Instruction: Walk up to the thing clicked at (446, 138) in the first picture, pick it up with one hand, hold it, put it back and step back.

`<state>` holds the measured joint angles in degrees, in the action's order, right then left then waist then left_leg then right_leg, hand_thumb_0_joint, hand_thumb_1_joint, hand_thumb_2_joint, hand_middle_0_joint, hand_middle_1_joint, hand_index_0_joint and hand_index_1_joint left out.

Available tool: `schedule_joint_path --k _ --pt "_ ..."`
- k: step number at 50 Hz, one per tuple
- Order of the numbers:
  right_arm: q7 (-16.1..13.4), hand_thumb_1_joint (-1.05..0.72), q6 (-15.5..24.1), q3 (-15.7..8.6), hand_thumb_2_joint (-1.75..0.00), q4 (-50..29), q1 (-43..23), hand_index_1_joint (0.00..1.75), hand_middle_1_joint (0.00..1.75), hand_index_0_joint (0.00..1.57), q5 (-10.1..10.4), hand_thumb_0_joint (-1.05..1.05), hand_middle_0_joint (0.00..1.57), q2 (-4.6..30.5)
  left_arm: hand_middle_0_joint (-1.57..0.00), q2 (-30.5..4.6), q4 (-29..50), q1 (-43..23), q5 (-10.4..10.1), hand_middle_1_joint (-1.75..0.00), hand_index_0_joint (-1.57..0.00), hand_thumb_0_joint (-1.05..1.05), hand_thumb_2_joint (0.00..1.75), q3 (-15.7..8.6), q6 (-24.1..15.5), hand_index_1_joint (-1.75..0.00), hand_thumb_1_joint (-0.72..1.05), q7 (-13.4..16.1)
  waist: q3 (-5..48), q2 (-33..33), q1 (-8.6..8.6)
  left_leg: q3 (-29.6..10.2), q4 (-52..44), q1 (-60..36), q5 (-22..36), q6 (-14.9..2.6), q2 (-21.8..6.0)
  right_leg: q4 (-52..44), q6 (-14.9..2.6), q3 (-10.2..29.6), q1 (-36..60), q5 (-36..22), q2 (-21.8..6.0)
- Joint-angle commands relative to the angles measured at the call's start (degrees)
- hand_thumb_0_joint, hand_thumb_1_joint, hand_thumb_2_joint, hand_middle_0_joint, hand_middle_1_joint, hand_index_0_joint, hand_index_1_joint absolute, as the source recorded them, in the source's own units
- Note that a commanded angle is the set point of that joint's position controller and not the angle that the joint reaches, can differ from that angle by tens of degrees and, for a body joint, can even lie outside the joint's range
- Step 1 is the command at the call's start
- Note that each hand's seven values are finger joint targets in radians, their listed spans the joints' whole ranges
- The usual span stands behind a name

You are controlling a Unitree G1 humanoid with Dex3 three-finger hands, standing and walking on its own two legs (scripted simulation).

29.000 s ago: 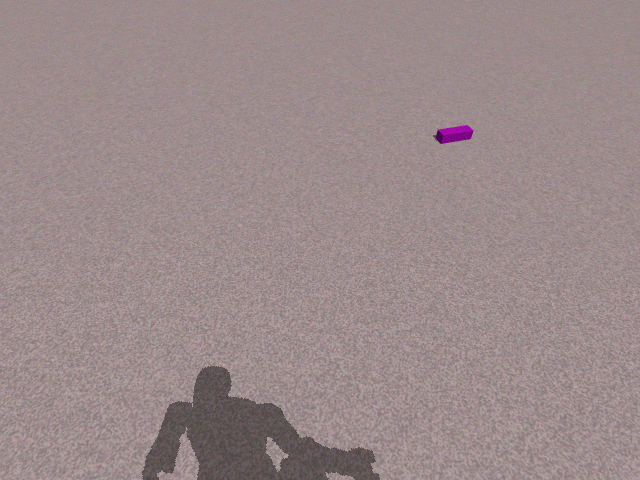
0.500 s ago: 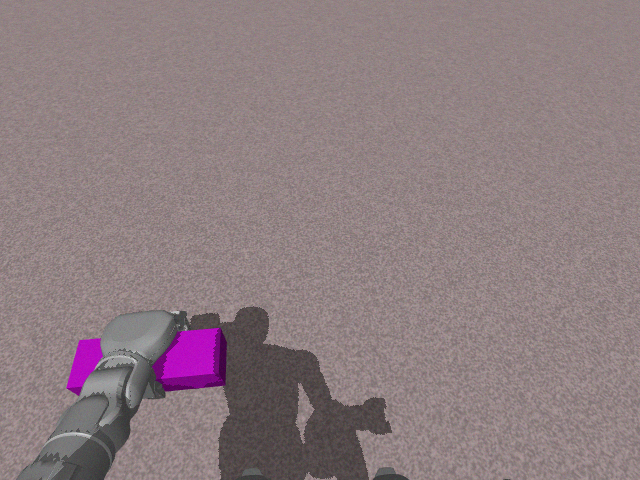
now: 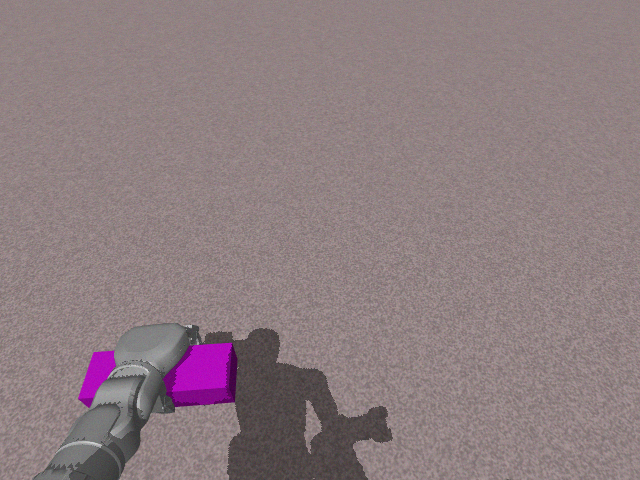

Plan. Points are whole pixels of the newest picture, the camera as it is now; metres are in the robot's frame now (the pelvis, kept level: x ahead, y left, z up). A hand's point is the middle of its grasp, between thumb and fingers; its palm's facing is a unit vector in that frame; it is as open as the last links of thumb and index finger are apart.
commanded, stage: hold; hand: left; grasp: from above
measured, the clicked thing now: (164, 377) +0.32 +0.24 -0.09
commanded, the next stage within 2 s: crouch in 1.66 s
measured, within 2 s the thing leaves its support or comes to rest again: neither
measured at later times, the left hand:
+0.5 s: hand (162, 380) +0.29 +0.22 -0.04, palm faces -0.45 -0.05 -0.89, open 9.8 cm
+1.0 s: hand (160, 389) +0.27 +0.21 -0.02, palm faces -0.45 -0.05 -0.89, open 9.8 cm
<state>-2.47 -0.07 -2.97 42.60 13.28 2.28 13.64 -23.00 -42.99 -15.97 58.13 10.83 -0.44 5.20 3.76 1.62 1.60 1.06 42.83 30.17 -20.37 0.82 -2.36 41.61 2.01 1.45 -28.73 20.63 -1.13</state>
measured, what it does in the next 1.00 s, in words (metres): stands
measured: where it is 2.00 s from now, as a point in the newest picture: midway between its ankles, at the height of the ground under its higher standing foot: outside the picture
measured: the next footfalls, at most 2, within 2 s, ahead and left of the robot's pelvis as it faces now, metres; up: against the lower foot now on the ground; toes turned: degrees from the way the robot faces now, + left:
none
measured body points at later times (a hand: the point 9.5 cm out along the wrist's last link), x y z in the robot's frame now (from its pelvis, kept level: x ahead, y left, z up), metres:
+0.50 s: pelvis -0.01 +0.00 +0.01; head +0.01 -0.02 +0.46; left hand +0.31 +0.22 +0.01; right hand +0.12 -0.27 -0.11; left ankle +0.01 +0.13 -0.71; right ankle +0.00 -0.14 -0.71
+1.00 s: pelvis -0.02 -0.01 +0.02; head -0.01 -0.03 +0.47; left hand +0.29 +0.21 +0.03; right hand +0.12 -0.27 -0.10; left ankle +0.01 +0.13 -0.71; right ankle +0.00 -0.14 -0.71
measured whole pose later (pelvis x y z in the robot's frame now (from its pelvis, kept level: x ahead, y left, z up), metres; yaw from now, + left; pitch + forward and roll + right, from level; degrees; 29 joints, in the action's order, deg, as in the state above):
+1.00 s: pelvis -0.02 -0.01 +0.02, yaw -1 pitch +1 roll +0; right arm -3.6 -2.8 -2.1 39.6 10.7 3.5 14.3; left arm -23.2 -35.1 -12.5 56.9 11.7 -1.4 -1.8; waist 0.5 2.5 -0.2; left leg 2.0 31.4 18.7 -14.0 1.2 -2.2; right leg 32.5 1.4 2.2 -18.7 15.2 -1.2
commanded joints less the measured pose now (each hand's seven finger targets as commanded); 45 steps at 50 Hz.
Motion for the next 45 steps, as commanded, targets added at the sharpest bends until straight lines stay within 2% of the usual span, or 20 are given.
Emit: schedule_joint_path --k 1,4,6,7,8,10,11,15,16,20,26,29,32,35,36,37,38,42,43,45 --pt "-0.2 -0.89 1.2 -2.8 -0.89 -6.7 -0.4 0.30 0.30 0.20 0.2 0.00 0.20 8.8 -0.96 -11.6 11.1 -17.2 -0.6 -0.79 -0.98 0.00 0.87 -5.1 0.2 -0.76 0.63 0.7 15.5 0.3 0.01 0.4 -6.4 -12.8 18.3 -0.69 3.0 -7.4 -1.89 -0.8 6.4 -17.5 2.8" --pt "-0.1 -0.89 0.8 -2.8 -0.89 -7.6 -1.0 0.30 0.30 0.20 0.3 0.00 0.20 8.8 -0.95 -11.0 12.5 -15.8 -1.0 -0.80 -0.98 0.00 0.84 -4.2 0.0 -0.77 0.64 -1.7 16.1 1.2 -0.15 0.3 -7.2 -14.1 20.3 -0.53 2.8 -7.2 -2.11 -1.3 7.5 -18.3 3.1" --pt "-0.3 -0.89 0.4 -2.7 -0.90 -8.3 -1.4 0.30 0.30 0.20 0.4 0.00 0.20 8.8 -0.98 -11.3 12.5 -14.4 -1.0 -0.77 -1.00 0.00 0.86 -4.3 -0.2 -0.75 0.65 -2.8 15.8 -0.2 -0.52 0.5 -7.2 -14.1 21.4 -0.86 2.9 -7.7 -1.92 -1.3 8.9 -19.7 3.1" --pt "-0.4 -0.90 0.3 -2.6 -0.90 -8.8 -1.9 0.30 0.30 0.20 0.5 0.00 0.20 8.7 -0.98 -12.1 15.6 -16.2 -1.4 -0.78 -1.00 0.00 0.87 -4.9 -0.7 -0.76 0.66 -3.0 16.5 0.1 -0.82 0.6 -7.6 -14.6 20.9 -0.92 3.1 -8.1 -1.81 -1.0 9.5 -19.7 2.9" --pt "-0.5 -0.90 0.2 -2.4 -0.90 -8.9 -2.0 0.30 0.30 0.20 0.5 0.00 0.20 8.6 -0.97 -12.3 14.0 -15.4 -1.0 -0.78 -0.99 0.00 0.87 -5.2 -0.7 -0.76 0.64 -3.1 15.5 0.1 -0.37 0.9 -7.6 -14.0 20.4 -1.01 3.2 -8.2 -1.76 -0.9 9.1 -19.7 2.9" --pt "-0.5 -0.89 0.0 -2.3 -0.90 -9.0 -2.1 0.30 0.30 0.20 0.3 0.00 0.20 8.6 -0.95 -12.6 14.7 -15.9 -0.8 -0.77 -0.97 0.00 0.85 -5.9 -1.1 -0.75 0.62 -2.9 15.3 0.7 -0.24 0.6 -8.1 -14.8 20.3 -0.82 3.0 -8.2 -2.03 -1.0 8.5 -18.7 3.0" --pt "-0.6 -0.89 -0.1 -2.3 -0.90 -9.5 -2.5 0.30 0.30 0.20 0.5 0.00 0.20 8.6 -0.96 -13.2 17.0 -17.6 -0.6 -0.77 -0.98 0.00 0.85 -6.3 -1.4 -0.75 0.64 -2.7 15.6 1.5 -0.98 0.5 -8.5 -15.1 20.0 -0.69 2.9 -8.3 -2.15 -1.0 8.6 -18.2 3.1" --pt "-0.6 -0.89 -0.4 -2.5 -0.89 -9.4 -2.2 0.30 0.30 0.20 0.4 0.00 0.20 9.0 -0.95 -13.2 16.8 -17.9 0.4 -0.78 -0.98 0.00 0.86 -6.9 -1.1 -0.76 0.64 -1.5 16.4 0.7 0.01 1.3 -8.2 -16.4 21.7 -1.13 3.1 -8.5 -1.75 -0.6 9.3 -21.1 2.7" --pt "-0.5 -0.89 -0.5 -2.5 -0.89 -9.3 -2.4 0.30 0.30 0.20 0.4 0.00 0.20 8.9 -0.95 -13.3 17.4 -18.6 0.3 -0.78 -0.97 0.00 0.87 -6.8 -1.0 -0.76 0.63 -1.3 16.4 1.5 -0.41 0.9 -8.7 -17.1 22.2 -0.87 2.8 -8.5 -1.96 -1.0 9.5 -20.6 3.0" --pt "-0.3 -0.89 -0.8 -2.4 -0.90 -9.8 -3.2 0.30 0.30 0.20 0.6 0.00 0.20 9.0 -0.95 -12.7 17.0 -18.3 0.2 -0.80 -0.97 0.00 0.89 -6.3 -0.6 -0.78 0.63 -1.3 14.2 1.6 -0.70 0.8 -10.4 -16.7 17.8 -0.82 3.0 -10.3 -2.07 -0.9 9.2 -16.1 2.9" --pt "-0.5 -0.90 -1.0 -2.3 -0.90 -10.6 -4.6 0.30 0.30 0.20 0.8 0.00 0.20 8.8 -0.97 -11.7 17.1 -15.8 -0.6 -0.80 -0.99 0.00 0.89 -5.1 0.1 -0.77 0.65 -3.1 13.4 0.7 -0.86 1.0 -12.0 -17.8 16.7 -1.01 2.8 -11.7 -2.06 -1.1 10.1 -14.9 2.9" --pt "-0.6 -0.90 -0.8 -1.9 -0.90 -11.0 -5.3 0.30 0.30 0.20 0.9 0.00 0.20 8.6 -0.94 -12.1 18.3 -16.3 -1.0 -0.80 -0.97 0.00 0.85 -5.2 -0.4 -0.77 0.63 -4.1 11.8 0.4 -1.27 1.0 -13.1 -16.8 13.4 -1.19 2.9 -12.9 -2.10 -0.8 10.2 -11.8 2.7" --pt "-1.0 -0.90 -0.7 -1.7 -0.90 -11.3 -5.8 0.30 0.30 0.20 1.1 0.00 0.20 8.5 -0.92 -12.4 18.6 -15.7 -1.3 -0.81 -0.96 0.00 0.83 -5.6 -0.9 -0.78 0.62 -4.7 11.7 -0.2 -1.29 1.1 -13.5 -17.6 13.6 -1.26 3.0 -13.4 -2.06 -0.6 10.3 -11.8 2.7" --pt "-1.1 -0.90 -0.5 -1.4 -0.90 -11.5 -6.5 0.30 0.30 0.20 1.0 0.00 0.20 8.2 -0.96 -12.8 19.8 -16.5 -1.5 -0.81 -0.99 0.00 0.83 -6.2 -1.3 -0.77 0.65 -4.5 11.5 -0.7 -1.70 1.3 -13.9 -17.6 12.3 -1.42 3.2 -14.2 -1.89 -0.4 10.8 -10.7 2.5" --pt "-1.2 -0.90 -0.5 -1.4 -0.90 -11.5 -6.2 0.30 0.30 0.20 1.1 0.00 0.20 8.4 -0.95 -12.3 18.5 -15.7 -1.4 -0.82 -0.99 0.00 0.84 -6.1 -1.1 -0.78 0.66 -4.3 11.1 -1.4 -0.99 1.3 -13.9 -17.8 12.5 -1.49 3.3 -14.3 -1.77 -0.3 10.5 -11.1 2.4" --pt "-1.2 -0.90 -0.4 -1.3 -0.90 -11.4 -6.5 0.30 0.30 0.20 1.0 0.00 0.20 8.2 -0.96 -13.1 20.7 -17.6 -1.4 -0.83 -0.99 0.00 0.85 -6.6 -1.4 -0.79 0.67 -4.1 11.8 -0.6 -1.61 1.3 -14.0 -18.0 12.3 -1.37 3.2 -14.4 -1.83 -0.3 10.9 -10.7 2.5" --pt "-1.2 -0.90 -0.4 -1.3 -0.90 -11.3 -6.7 0.30 0.30 0.20 1.0 0.00 0.20 8.4 -0.96 -13.0 18.6 -15.7 -1.2 -0.84 -1.00 0.00 0.86 -6.8 -1.3 -0.80 0.68 -4.0 11.2 -0.5 -1.35 1.4 -14.2 -18.2 12.6 -1.39 3.2 -14.3 -1.86 -0.4 11.0 -11.0 2.5" --pt "-1.2 -0.90 -0.4 -1.3 -0.90 -11.2 -7.1 0.30 0.30 0.20 1.0 0.00 0.20 8.3 -0.99 -12.9 19.8 -16.9 -0.9 -0.84 -1.02 0.00 0.88 -6.1 -1.4 -0.81 0.69 -3.8 10.9 0.2 -1.39 1.2 -14.9 -18.9 11.9 -1.21 3.1 -14.9 -2.00 -0.6 10.9 -9.9 2.6" --pt "-1.3 -0.90 -0.3 -1.3 -0.90 -11.3 -7.1 0.30 0.30 0.20 1.1 0.00 0.20 8.3 -0.97 -13.8 21.7 -18.5 -0.8 -0.85 -1.01 0.00 0.87 -6.7 -1.6 -0.81 0.68 -3.9 11.9 1.1 -1.73 1.3 -15.0 -19.1 12.0 -1.19 3.1 -14.9 -2.09 -0.4 11.1 -10.1 2.5" --pt "-1.3 -0.90 -0.3 -1.3 -0.90 -11.1 -7.1 0.30 0.30 0.20 1.1 0.00 0.20 8.1 -0.98 -12.4 20.3 -16.6 -0.8 -0.83 -1.01 0.00 0.88 -5.9 -1.3 -0.80 0.67 -4.2 11.7 -0.3 -1.50 1.5 -15.1 -19.5 12.7 -1.46 3.2 -15.2 -1.87 -0.4 11.7 -11.1 2.3"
